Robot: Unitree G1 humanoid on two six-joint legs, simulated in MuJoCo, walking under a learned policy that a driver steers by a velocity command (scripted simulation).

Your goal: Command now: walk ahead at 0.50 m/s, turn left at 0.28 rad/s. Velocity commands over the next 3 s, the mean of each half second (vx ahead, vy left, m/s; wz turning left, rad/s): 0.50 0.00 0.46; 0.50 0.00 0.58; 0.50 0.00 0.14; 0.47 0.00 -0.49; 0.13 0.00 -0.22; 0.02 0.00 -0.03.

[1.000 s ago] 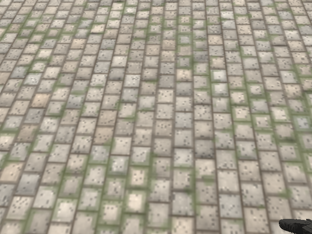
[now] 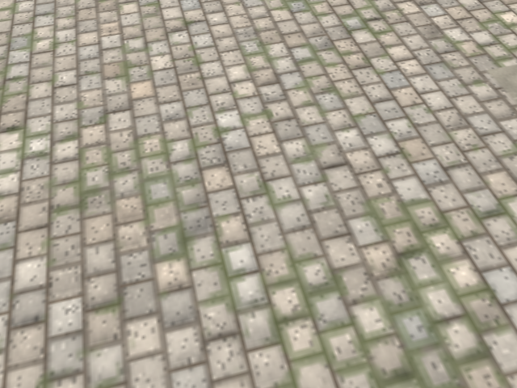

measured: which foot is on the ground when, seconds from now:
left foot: up 0.00-0.18, down 0.20-0.68, up 0.70-1.00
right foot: down 0.00-0.20, up 0.22-0.64, down 0.66-1.00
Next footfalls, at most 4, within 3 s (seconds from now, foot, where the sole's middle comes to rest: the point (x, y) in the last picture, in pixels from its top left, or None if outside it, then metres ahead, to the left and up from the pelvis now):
0.20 left None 0.29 0.15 -0.78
0.66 right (287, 351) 0.59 0.01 -0.78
1.18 left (151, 312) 0.69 0.39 -0.78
1.74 right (174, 207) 1.07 0.39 -0.78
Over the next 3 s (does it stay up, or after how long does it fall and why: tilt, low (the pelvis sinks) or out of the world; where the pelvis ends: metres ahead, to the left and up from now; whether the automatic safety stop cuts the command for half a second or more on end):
stays up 1.19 0.51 -0.01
